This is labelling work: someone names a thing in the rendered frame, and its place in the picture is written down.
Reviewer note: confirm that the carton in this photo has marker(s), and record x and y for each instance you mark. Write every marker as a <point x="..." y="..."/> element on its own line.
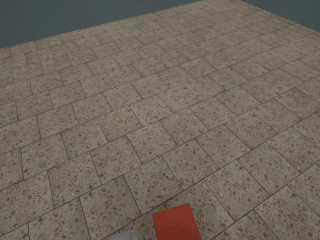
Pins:
<point x="176" y="223"/>

